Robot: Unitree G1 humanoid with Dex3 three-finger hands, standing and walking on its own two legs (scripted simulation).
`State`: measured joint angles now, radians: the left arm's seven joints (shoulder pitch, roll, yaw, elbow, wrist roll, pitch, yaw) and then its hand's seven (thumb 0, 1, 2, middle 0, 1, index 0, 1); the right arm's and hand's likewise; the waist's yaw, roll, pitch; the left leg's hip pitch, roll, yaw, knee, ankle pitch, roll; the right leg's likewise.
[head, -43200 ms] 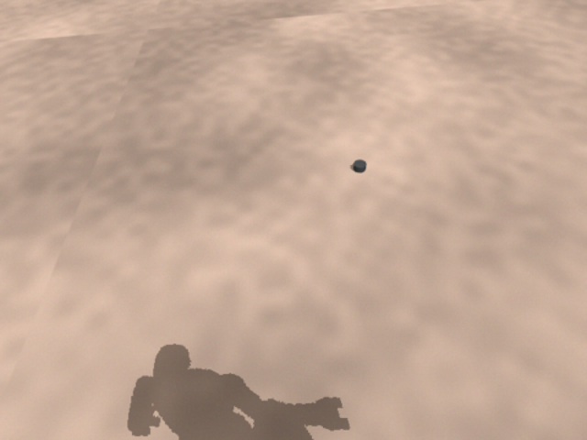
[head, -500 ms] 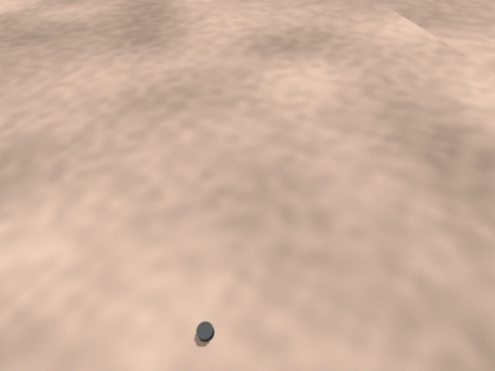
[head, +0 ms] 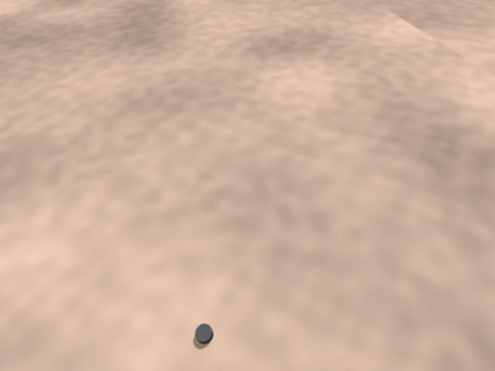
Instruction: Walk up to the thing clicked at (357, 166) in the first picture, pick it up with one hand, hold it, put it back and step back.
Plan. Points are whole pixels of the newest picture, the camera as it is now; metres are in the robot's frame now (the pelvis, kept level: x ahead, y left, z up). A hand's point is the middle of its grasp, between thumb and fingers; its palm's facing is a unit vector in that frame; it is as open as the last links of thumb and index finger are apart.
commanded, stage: stand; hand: left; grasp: from above
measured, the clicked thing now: (204, 333) +0.39 +0.24 -0.77
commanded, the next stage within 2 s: step back in 0.48 s
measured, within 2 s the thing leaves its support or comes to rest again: neither
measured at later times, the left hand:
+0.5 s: hand out of the picture +0.07 +0.25 -0.16, palm faces +0.00 -0.94 -0.33, open 7.4 cm
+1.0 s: hand out of the picture +0.00 +0.24 -0.16, palm faces -0.02 -0.90 -0.43, open 7.4 cm
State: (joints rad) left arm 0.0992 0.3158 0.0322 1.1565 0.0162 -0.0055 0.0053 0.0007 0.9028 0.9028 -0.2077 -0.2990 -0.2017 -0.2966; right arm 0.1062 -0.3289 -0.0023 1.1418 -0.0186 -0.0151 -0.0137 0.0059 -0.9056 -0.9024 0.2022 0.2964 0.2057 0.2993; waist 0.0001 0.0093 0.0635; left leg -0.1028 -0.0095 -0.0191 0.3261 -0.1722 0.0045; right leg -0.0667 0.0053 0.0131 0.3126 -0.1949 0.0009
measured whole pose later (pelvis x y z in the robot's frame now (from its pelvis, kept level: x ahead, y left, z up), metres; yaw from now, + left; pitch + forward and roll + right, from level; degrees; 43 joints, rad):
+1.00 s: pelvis -0.10 -0.02 -0.02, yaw +0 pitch -1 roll +2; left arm 0.13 0.34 0.05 0.85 0.04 0.03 0.02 0.00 0.90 0.90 -0.21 -0.30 -0.21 -0.30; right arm 0.11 -0.41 -0.04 0.93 0.00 0.07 -0.02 0.00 -0.91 -0.90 0.20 0.30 0.20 0.30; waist 0.03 0.03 0.20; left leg -0.41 -0.12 -0.14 1.11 -0.53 -0.02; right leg -0.34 0.00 0.02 0.62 -0.25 -0.04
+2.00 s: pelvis -0.40 +0.00 -0.02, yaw -1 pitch -3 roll +0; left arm 0.11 0.40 0.08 0.82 0.01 0.07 0.02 0.00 0.90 0.90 -0.21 -0.30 -0.20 -0.30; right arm 0.19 -0.36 -0.04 0.89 -0.04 0.04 0.00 0.01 -0.90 -0.90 0.20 0.30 0.21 0.30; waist -0.02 -0.03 0.18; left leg -0.28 -0.01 -0.03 0.62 -0.29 0.02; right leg -0.51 0.11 0.14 1.17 -0.51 -0.01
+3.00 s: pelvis -0.67 +0.00 -0.02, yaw -1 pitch -3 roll +0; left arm 0.26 0.35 0.06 0.98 0.05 -0.02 -0.02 0.00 0.90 0.90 -0.21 -0.30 -0.21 -0.30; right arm 0.22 -0.39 -0.06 0.97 -0.03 0.00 0.02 0.01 -0.91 -0.90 0.20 0.30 0.21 0.30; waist 0.04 0.02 0.06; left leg -0.30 0.00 -0.04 0.68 -0.43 0.00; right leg -0.21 0.01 0.02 0.56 -0.30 -0.02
